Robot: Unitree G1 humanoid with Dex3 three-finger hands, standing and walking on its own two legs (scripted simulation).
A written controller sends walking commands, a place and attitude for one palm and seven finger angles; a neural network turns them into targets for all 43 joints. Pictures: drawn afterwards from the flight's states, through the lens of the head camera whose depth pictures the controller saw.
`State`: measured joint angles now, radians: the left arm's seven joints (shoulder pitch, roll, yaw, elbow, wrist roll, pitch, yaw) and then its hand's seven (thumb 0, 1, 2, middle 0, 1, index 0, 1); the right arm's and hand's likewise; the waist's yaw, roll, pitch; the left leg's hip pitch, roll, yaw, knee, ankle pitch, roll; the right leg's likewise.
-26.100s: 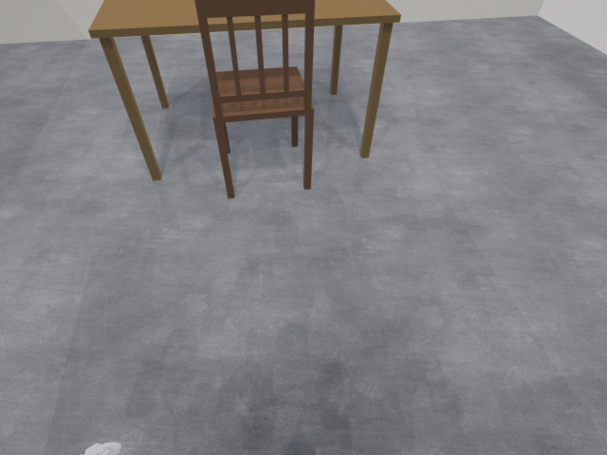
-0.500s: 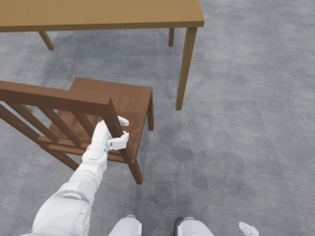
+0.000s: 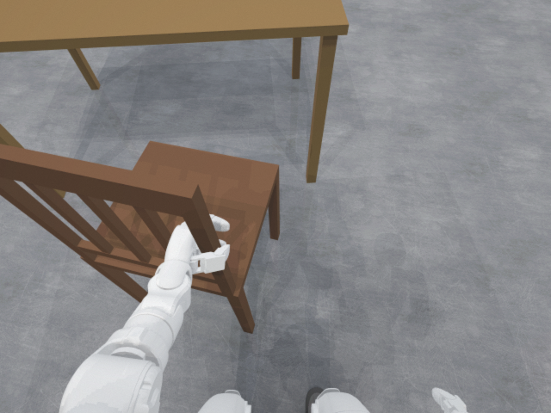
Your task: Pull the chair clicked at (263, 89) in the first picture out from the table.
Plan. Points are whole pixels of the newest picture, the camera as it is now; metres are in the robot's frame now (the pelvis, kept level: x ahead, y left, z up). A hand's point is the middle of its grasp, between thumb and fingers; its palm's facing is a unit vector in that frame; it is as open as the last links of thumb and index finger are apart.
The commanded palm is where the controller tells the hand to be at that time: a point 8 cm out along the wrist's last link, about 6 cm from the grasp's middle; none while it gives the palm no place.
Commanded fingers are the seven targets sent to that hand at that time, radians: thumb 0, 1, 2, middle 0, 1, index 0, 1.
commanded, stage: step backward, pulling the chair out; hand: left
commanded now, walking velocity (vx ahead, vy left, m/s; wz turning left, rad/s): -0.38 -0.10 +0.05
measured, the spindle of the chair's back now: (120, 230) +0.43 +0.29 -0.09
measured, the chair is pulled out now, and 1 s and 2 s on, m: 0.37 0.63 0.68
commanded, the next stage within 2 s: stop walking, hand still on the chair in 0.58 s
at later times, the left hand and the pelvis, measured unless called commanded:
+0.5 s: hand (219, 325) +0.24 +0.09 -0.06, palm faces -0.05 -0.99 -0.13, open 6.3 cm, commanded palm +0.24 +0.14 -0.06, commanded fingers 0.00 0.90 0.90 -0.50 -1.45 -0.50 -1.45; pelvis -0.12 -0.01 +0.00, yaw +0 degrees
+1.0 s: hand out of the picture +0.10 +0.08 -0.06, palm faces -0.11 -0.99 -0.12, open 6.3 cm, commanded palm +0.08 +0.13 -0.05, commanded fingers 0.00 0.90 0.90 -0.50 -1.45 -0.50 -1.45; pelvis -0.19 -0.01 +0.01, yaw +1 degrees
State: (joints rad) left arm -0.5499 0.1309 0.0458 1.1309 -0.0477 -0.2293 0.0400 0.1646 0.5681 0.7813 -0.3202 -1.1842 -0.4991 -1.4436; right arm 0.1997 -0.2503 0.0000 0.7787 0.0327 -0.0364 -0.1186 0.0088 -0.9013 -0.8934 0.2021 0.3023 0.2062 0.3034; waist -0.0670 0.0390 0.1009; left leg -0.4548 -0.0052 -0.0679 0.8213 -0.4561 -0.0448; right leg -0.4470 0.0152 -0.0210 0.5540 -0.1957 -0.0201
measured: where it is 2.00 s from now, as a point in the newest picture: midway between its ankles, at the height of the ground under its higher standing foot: outside the picture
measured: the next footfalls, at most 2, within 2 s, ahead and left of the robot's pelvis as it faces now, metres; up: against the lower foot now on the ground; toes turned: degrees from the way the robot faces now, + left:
left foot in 0.06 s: +0.00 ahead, +0.13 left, +0.00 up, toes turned -1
right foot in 0.30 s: -0.01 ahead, -0.12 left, +0.00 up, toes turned +0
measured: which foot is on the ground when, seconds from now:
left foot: up 0.00-0.04, down 0.06-0.36, up 0.38-0.58, down 0.60-1.00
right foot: down 0.00-0.10, up 0.12-0.28, down 0.30-0.64, up 0.66-0.78, down 0.80-1.00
